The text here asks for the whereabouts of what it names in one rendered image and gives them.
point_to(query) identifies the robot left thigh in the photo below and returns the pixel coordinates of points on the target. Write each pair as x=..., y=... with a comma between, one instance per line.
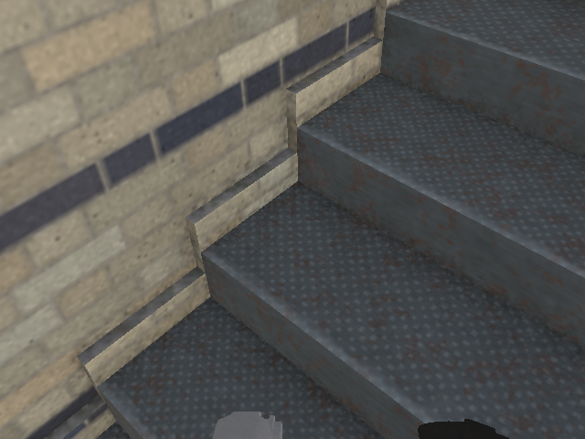
x=248, y=425

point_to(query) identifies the right robot hand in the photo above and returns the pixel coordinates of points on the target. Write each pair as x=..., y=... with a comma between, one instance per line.
x=468, y=429

